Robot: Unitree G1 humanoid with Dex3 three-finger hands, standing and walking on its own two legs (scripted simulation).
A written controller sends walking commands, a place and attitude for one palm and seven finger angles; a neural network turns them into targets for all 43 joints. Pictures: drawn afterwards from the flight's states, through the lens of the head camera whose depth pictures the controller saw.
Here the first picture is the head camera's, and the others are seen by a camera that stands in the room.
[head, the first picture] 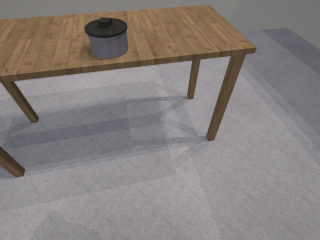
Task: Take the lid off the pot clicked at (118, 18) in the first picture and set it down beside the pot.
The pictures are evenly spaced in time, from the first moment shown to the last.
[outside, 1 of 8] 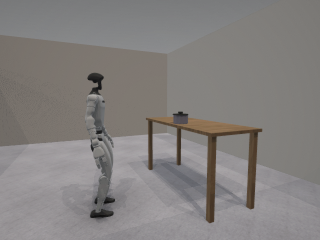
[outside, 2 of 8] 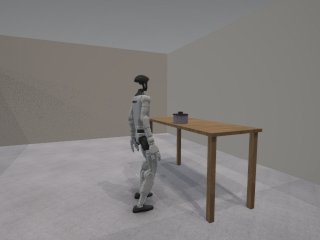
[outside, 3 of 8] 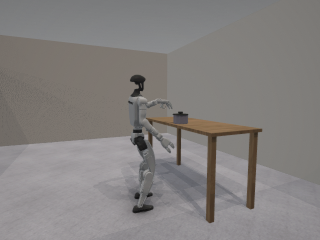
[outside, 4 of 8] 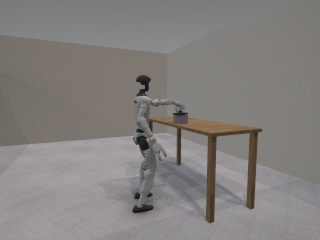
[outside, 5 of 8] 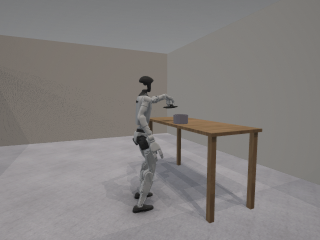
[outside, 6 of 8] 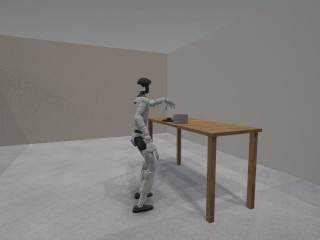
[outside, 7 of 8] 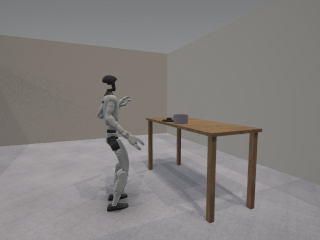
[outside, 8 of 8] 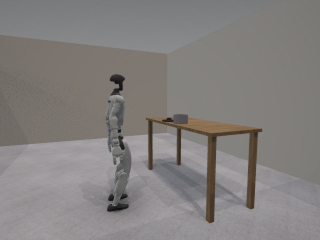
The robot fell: no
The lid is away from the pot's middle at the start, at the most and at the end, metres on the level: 0.00 0.25 0.24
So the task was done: yes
